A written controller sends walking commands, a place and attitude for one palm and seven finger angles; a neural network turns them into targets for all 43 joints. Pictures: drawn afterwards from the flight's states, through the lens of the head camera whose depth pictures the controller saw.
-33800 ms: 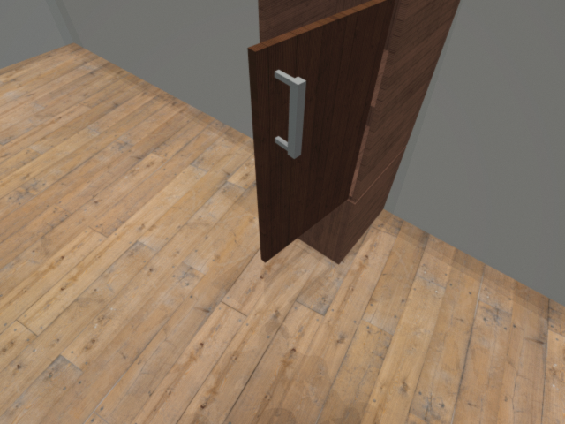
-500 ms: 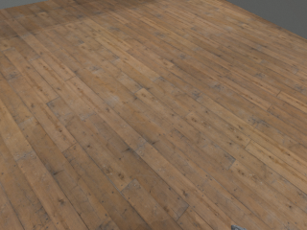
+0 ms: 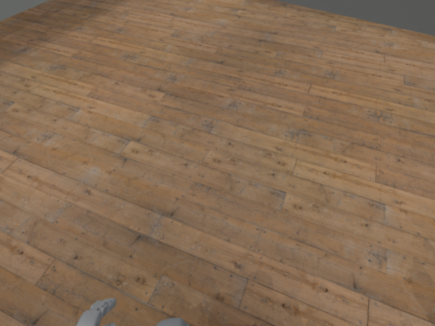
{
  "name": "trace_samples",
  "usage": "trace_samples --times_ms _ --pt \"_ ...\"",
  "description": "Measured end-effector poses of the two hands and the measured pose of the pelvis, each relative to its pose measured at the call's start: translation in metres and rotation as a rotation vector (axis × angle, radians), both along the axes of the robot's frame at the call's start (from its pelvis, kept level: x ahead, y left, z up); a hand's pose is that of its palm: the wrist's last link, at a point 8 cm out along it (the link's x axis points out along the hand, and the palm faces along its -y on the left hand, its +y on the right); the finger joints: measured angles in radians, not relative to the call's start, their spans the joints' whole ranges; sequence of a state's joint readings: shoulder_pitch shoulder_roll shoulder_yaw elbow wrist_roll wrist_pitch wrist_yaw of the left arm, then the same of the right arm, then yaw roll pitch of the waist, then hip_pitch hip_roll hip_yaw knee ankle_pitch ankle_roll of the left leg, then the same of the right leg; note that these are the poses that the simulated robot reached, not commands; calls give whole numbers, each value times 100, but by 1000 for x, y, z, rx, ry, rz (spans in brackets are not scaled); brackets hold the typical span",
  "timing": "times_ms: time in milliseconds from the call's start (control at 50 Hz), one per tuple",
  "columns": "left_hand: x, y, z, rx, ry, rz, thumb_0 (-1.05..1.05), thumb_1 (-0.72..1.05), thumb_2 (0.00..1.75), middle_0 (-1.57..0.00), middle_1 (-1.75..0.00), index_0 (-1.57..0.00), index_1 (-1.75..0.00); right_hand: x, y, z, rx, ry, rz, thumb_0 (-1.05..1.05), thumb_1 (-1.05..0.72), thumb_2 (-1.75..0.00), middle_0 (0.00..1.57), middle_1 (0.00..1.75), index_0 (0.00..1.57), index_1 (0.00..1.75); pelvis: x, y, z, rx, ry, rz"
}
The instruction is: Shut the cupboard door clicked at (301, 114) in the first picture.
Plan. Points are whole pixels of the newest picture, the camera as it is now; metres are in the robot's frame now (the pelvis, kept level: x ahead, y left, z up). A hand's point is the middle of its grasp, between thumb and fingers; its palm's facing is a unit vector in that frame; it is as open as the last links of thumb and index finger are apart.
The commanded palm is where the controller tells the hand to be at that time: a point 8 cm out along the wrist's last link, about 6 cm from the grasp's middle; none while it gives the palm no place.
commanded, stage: turn to face it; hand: left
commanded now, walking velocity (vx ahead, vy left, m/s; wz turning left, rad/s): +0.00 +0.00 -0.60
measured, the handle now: out of the picture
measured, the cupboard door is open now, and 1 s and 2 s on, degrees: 45 45 45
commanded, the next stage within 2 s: none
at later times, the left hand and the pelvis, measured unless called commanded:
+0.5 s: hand (123, 301) +0.18 +0.22 -0.15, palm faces -0.26 -0.95 -0.19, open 7.4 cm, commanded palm none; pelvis +0.04 +0.04 +0.02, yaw -18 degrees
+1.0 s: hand (166, 292) +0.20 +0.13 -0.15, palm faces -0.51 -0.83 -0.22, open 7.4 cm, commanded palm none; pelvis +0.05 +0.00 +0.01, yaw -34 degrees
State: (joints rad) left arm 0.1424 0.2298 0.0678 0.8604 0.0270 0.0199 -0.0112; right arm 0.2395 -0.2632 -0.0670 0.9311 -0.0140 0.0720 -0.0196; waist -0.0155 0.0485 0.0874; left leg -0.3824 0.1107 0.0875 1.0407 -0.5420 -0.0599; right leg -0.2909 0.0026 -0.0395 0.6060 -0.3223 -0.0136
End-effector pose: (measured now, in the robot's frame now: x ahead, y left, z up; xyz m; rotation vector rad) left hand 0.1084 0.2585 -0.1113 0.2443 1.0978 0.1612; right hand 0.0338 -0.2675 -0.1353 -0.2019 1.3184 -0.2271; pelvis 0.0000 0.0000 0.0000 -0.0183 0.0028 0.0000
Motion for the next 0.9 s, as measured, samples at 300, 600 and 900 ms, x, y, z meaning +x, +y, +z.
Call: trace_samples --times_ms 300,600,900 --pt "26 11 -34 -87 144 -118 0 90 90 -20 -30 -20 -30 28 35 28 -64 -155 -96 0 -90 -90 20 29 20 30 27 36 -1 -3 17 -177" --pt "110 -17 -5 -44 95 -338 0 91 90 -20 -30 -19 -30 -51 58 25 -7 -56 -331 0 -90 -90 20 30 20 30 36 32 14 -16 8 -372" --pt "116 -85 4 3 105 -500 0 91 90 -20 -30 -20 -30 -82 11 16 10 -71 -515 0 -90 -90 20 29 20 30 34 -3 15 39 10 -540"
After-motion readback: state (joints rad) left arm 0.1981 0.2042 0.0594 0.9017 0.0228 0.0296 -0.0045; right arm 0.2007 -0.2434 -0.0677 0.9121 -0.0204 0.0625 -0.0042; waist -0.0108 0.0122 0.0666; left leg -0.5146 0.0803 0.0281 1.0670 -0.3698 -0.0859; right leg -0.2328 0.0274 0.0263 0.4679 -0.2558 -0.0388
